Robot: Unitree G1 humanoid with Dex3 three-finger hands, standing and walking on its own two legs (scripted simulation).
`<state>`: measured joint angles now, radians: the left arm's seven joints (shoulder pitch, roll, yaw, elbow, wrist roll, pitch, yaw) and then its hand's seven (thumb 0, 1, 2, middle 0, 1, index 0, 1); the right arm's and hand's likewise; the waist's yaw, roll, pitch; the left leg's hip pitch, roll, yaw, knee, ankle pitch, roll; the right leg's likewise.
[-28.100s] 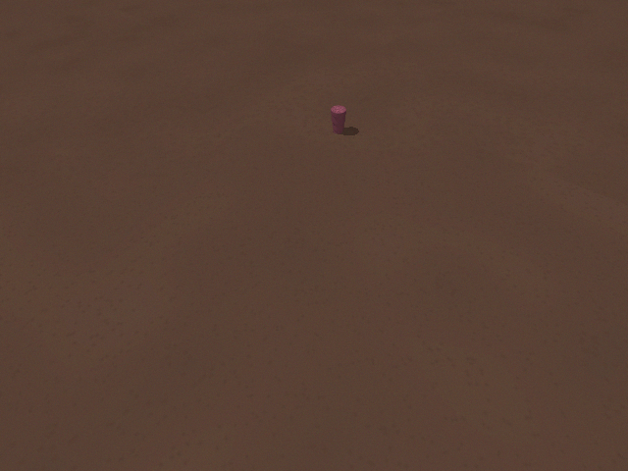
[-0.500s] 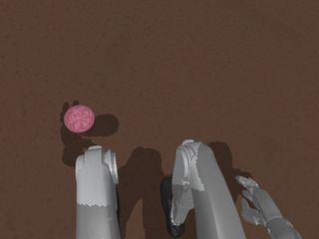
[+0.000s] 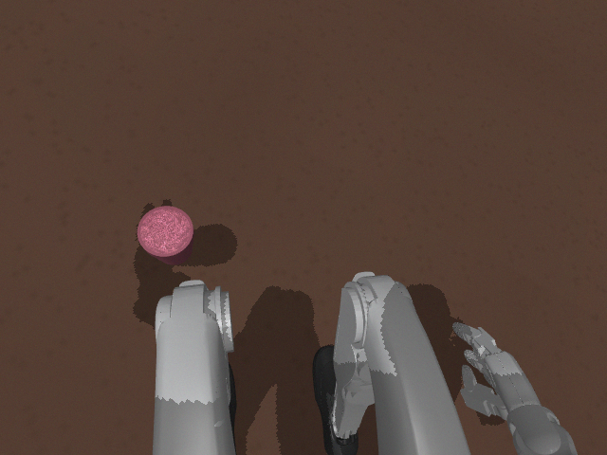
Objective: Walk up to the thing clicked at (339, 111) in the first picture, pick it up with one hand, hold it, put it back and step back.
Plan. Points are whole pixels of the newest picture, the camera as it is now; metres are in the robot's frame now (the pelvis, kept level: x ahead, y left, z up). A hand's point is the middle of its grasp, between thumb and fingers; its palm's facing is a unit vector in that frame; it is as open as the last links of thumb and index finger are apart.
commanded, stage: go down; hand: left
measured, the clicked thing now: (171, 241) +0.43 +0.22 -0.30
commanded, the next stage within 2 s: none
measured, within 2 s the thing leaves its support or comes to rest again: neither
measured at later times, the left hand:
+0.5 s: hand out of the picture +0.37 +0.40 +0.01, palm faces +0.03 -1.00 -0.05, open 17.4 cm
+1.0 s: hand out of the picture +0.38 +0.42 +0.02, palm faces +0.10 -0.99 -0.07, open 17.4 cm
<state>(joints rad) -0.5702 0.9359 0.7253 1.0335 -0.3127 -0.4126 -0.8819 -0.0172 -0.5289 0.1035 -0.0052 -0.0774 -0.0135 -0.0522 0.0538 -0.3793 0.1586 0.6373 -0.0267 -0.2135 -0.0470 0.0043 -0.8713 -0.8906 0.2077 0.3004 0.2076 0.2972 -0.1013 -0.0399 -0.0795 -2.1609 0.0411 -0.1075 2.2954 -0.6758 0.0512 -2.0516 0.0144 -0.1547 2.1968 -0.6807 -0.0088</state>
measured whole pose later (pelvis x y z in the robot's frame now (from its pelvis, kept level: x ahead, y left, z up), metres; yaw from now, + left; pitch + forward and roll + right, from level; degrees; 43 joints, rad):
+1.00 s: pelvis +0.00 -0.01 +0.00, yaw +0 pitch +30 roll -9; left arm -0.61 0.96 0.79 1.07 -0.32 -0.47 -0.88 -0.02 -0.52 0.08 -0.01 -0.08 -0.03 -0.04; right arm 0.07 -0.37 0.18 0.66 -0.03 -0.20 -0.04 0.00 -0.87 -0.89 0.21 0.30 0.21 0.30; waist -0.11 -0.06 -0.05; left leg -2.16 0.04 -0.11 2.31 -0.67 0.04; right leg -2.06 0.02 -0.16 2.21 -0.68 -0.02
